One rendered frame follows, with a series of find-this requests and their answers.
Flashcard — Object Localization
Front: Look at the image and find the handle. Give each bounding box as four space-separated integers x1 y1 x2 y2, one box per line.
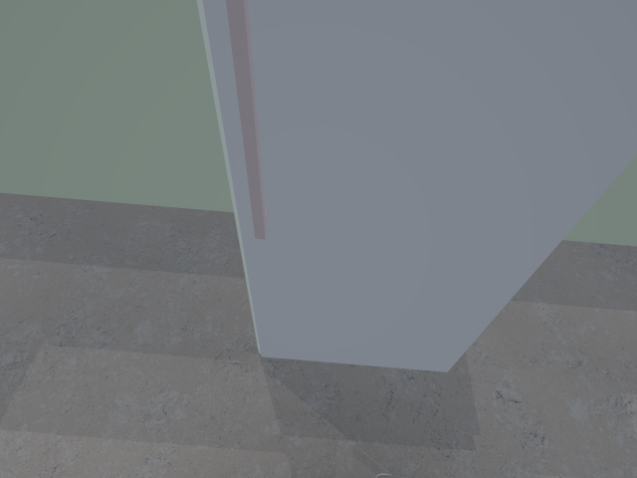
226 0 269 240

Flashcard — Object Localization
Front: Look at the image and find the fridge door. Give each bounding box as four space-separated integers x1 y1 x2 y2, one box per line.
202 0 637 372

